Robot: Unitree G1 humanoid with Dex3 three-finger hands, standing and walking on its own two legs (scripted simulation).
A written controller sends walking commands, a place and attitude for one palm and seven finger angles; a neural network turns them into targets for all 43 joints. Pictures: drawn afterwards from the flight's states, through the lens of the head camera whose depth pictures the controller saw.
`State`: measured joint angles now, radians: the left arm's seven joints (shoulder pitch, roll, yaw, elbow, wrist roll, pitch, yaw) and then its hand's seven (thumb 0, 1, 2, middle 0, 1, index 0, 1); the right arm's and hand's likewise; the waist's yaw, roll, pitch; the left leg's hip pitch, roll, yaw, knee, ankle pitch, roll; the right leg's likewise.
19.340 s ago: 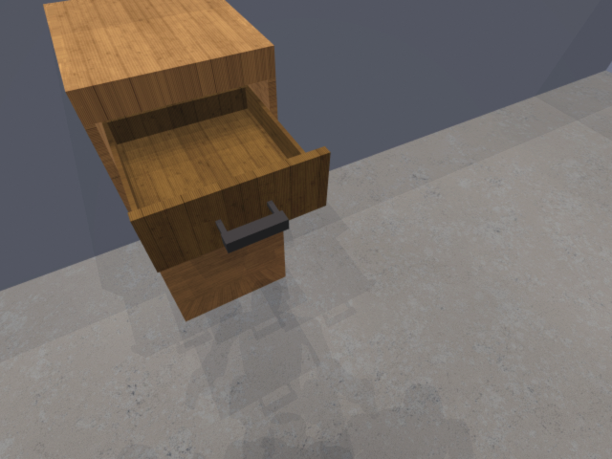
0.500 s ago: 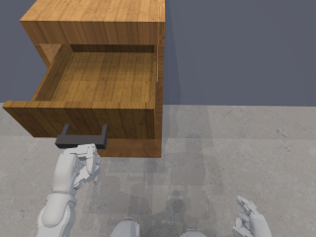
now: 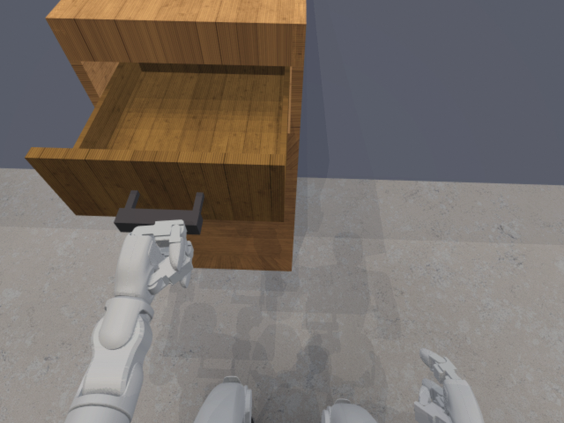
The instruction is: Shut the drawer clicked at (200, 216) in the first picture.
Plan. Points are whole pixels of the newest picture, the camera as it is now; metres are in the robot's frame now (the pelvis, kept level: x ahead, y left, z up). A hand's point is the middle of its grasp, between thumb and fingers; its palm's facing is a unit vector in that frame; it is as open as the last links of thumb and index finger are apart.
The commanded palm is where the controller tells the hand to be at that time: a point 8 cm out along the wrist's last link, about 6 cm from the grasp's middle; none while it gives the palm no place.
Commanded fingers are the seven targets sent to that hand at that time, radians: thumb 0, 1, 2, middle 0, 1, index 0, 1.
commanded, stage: push the drawer shut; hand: left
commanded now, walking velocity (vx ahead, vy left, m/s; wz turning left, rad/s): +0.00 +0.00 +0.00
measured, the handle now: (163, 209) +0.40 +0.19 +0.06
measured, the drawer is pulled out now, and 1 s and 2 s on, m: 0.22 0.08 0.00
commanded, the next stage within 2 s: pull the fist back off the drawer in 1.96 s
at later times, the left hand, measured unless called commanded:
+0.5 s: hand (198, 210) +0.40 +0.14 +0.05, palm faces -0.03 -1.00 -0.05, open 3.3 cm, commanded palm +0.39 +0.19 +0.06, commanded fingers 0.00 0.90 0.90 -1.40 -1.60 -1.40 -1.60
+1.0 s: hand (201, 179) +0.46 +0.14 +0.05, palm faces -0.01 -1.00 -0.04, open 3.1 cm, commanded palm +0.45 +0.20 +0.06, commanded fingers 0.00 0.90 0.90 -1.40 -1.60 -1.40 -1.60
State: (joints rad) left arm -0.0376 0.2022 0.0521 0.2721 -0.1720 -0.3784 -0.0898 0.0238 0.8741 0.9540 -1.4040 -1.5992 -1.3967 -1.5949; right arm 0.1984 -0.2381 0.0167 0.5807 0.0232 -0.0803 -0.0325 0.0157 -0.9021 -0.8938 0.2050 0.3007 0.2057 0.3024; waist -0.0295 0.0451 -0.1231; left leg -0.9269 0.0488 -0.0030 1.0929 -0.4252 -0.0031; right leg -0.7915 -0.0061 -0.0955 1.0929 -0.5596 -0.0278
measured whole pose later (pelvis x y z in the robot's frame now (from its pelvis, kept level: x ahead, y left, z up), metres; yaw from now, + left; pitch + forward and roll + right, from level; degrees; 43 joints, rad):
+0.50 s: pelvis +0.00 +0.01 +0.00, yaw -1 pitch +16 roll -2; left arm -0.39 0.23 0.13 0.64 -0.14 -0.40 -0.06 0.04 0.88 0.94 -1.40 -1.60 -1.40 -1.59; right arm 0.28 -0.25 0.00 0.63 0.02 -0.04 -0.01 0.01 -0.90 -0.89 0.20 0.30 0.21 0.30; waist -0.08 0.04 -0.12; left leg -0.95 0.05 0.02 1.07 -0.41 0.01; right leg -0.82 0.00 -0.07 1.06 -0.53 -0.01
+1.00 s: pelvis +0.00 +0.01 +0.00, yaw -2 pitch +19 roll -2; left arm -0.65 0.29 0.24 0.93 -0.11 -0.45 -0.09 0.02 0.81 0.91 -1.40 -1.60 -1.40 -1.59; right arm 0.29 -0.25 0.01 0.65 0.00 0.00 0.00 0.01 -0.90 -0.89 0.21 0.30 0.21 0.30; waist -0.11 0.03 -0.12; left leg -1.01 0.06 0.02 1.09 -0.42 0.01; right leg -0.88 0.01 -0.07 1.09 -0.54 -0.02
